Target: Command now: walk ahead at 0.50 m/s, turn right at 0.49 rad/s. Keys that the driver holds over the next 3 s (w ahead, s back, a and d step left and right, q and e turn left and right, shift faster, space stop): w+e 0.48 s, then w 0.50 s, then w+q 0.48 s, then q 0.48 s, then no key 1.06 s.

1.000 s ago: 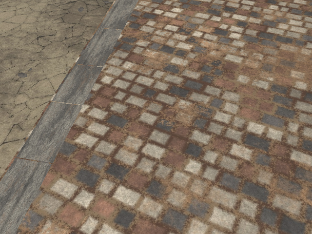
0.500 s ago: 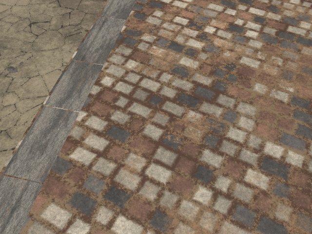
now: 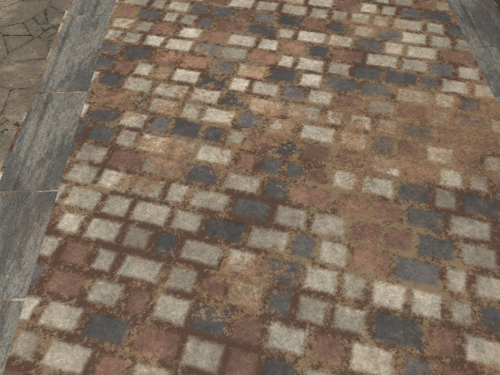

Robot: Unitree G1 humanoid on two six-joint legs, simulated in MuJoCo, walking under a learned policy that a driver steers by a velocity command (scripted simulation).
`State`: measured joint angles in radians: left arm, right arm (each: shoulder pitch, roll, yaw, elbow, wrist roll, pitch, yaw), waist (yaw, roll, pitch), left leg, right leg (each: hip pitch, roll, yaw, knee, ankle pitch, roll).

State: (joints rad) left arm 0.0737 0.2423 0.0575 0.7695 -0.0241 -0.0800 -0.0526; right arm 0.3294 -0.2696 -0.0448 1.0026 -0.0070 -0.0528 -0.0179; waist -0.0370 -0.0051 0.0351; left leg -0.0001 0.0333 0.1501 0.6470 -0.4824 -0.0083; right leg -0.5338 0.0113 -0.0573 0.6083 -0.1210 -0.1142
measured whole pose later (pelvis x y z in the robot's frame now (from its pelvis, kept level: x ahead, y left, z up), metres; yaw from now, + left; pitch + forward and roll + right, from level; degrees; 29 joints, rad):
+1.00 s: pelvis +0.53 -0.11 +0.01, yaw -22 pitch +3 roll +1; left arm 0.06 0.26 0.04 0.62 0.00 -0.08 -0.02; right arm 0.38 -0.30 -0.05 0.92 0.02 -0.07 0.01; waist -0.08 0.00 0.02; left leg -0.13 0.04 0.01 0.74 -0.45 -0.01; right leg -0.47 -0.01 -0.03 0.56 -0.13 -0.05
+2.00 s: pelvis +0.96 -0.20 +0.01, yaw +10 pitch +3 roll -1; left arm 0.11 0.28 0.05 0.69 0.02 -0.05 0.01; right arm 0.19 -0.32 -0.08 0.67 0.01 0.04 -0.03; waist -0.02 0.02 0.01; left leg -0.32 -0.14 -0.22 0.67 -0.42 0.04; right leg -0.40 0.04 0.07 0.51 -0.15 0.01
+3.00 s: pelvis +0.99 -0.17 +0.02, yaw +13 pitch -2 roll +0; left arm 0.18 0.24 0.05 1.00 0.00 0.01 0.04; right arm 0.25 -0.22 -0.03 0.90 -0.01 0.00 -0.02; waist 0.01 0.00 0.04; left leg -0.14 -0.03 -0.04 0.50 -0.33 0.02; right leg -0.23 -0.04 0.04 0.49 -0.23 0.05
